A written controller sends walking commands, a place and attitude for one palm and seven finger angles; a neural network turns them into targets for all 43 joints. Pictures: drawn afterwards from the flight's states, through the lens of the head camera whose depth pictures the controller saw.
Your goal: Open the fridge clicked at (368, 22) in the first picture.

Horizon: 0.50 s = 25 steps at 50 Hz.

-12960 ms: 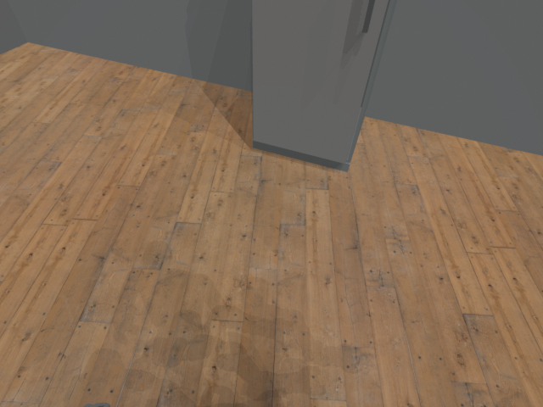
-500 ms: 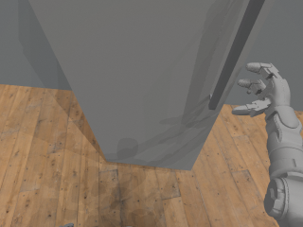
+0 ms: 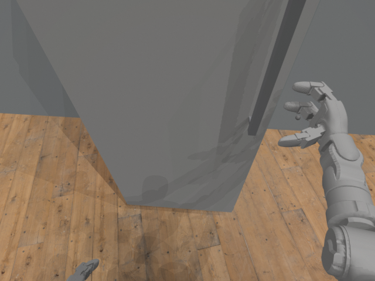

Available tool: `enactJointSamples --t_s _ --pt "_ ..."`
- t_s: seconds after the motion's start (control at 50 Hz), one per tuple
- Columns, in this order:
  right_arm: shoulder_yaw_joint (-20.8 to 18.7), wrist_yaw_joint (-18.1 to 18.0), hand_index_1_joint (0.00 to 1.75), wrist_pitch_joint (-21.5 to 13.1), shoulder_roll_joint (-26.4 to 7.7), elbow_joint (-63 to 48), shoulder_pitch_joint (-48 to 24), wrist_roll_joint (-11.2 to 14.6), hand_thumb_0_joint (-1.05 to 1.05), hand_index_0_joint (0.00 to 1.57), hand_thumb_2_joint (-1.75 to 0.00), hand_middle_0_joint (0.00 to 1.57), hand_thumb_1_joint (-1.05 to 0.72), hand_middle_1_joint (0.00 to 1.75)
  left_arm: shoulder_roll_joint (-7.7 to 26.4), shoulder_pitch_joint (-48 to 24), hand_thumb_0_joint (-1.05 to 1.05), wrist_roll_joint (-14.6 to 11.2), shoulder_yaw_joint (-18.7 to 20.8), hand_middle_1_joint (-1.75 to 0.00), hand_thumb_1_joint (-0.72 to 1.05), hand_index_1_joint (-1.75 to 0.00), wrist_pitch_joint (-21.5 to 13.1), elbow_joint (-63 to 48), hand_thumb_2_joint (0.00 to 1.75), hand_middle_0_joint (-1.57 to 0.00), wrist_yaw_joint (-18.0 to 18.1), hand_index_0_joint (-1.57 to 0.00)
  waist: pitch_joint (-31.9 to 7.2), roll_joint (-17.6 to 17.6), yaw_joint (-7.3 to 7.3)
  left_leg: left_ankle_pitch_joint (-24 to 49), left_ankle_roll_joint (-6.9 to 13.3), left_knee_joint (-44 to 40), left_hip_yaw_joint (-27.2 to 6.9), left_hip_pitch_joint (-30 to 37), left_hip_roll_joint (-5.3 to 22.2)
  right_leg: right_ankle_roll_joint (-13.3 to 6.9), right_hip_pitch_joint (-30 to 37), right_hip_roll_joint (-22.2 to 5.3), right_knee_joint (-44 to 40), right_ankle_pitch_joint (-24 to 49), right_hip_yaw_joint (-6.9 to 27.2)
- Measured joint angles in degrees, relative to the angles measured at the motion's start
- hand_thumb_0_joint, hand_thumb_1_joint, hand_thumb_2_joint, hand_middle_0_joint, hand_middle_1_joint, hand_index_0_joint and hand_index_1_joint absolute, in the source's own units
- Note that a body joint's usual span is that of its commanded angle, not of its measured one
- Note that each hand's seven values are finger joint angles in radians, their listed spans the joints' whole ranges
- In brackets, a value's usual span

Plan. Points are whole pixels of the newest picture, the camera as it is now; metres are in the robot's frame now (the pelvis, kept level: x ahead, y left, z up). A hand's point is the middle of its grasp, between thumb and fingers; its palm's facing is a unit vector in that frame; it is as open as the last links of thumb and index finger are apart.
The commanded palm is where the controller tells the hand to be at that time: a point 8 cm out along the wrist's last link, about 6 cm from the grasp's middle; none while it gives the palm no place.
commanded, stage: move the hooked fingers beside the handle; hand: right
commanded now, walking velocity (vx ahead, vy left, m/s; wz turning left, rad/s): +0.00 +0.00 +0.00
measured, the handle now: (271, 63) +0.50 -0.11 +0.21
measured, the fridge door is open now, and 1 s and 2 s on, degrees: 0 0 0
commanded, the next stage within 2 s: feel for the door with the fingertips in 0.20 s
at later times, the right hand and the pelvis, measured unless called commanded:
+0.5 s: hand (289, 115) +0.45 -0.16 +0.12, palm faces -0.04 +1.00 +0.01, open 14.0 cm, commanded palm +0.42 -0.21 +0.13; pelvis +0.01 +0.00 +0.00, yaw +1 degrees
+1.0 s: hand (278, 113) +0.46 -0.14 +0.12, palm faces -0.04 +1.00 +0.00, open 13.6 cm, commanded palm +0.43 -0.20 +0.13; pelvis -0.01 +0.01 +0.00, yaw +0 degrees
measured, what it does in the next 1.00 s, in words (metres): stands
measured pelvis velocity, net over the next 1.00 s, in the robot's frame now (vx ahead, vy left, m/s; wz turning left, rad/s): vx -0.01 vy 0.01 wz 0.00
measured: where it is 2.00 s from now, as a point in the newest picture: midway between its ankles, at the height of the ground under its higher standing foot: outside the picture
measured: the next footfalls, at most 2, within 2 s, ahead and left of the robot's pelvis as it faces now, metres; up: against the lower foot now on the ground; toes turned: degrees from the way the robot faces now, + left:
none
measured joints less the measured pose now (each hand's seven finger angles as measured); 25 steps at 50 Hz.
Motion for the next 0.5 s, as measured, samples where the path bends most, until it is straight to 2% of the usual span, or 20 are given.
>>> enactJointSamples --t_s 0.18,0.34,0.4,0.5 --pt "-0.10 -1.39 1.20 -1.70 0.25 1.94 -2.20 -1.02 -0.01 0.30 -0.30 0.30 0.50 1.20 -0.40 0.68 0.01 0.44 -0.13 -0.30 0.90 -0.30 0.11 -0.27 0.90 -0.20 -0.64 -0.20 0.06 -0.04 0.47 -0.35 -0.17 1.02 -0.48 -1.64 0.12 -0.11 -1.32 0.10 0.69 -0.36 -0.45" --pt "-1.78 -1.19 1.20 -0.90 -0.24 -0.14 0.53 -0.89 -0.01 0.30 -0.30 0.30 0.50 1.20 -0.35 3.09 0.01 0.38 0.11 -0.30 0.90 -0.30 1.38 0.22 0.90 -0.20 -0.83 -0.20 -0.26 -0.38 0.87 -0.37 -0.08 0.57 -1.06 -1.34 -0.44 -0.03 -0.76 -0.38 0.31 -0.68 -1.02" --pt "-1.22 -1.48 1.20 -0.64 -0.35 -1.49 1.44 -0.56 -0.01 0.30 -0.30 0.30 0.50 1.20 -0.29 3.69 0.01 0.28 0.42 -0.30 0.90 -0.30 1.44 0.38 0.90 -0.20 -0.71 -0.20 -0.01 -0.42 0.88 -0.33 0.00 0.35 -0.92 -1.05 -0.53 0.06 -0.58 -0.46 0.21 -0.65 -0.86" --pt "-0.03 -1.87 1.20 -0.50 1.37 -3.75 2.36 0.06 -0.01 0.30 -0.30 0.30 0.50 1.20 -0.11 3.75 0.01 0.35 0.90 -0.30 0.90 -0.30 1.21 1.35 0.90 -0.20 -0.86 -0.20 -0.20 -0.49 0.44 -0.26 0.07 -0.09 -0.66 -0.43 -0.56 0.17 -0.12 -0.48 -0.09 -0.54 -0.58"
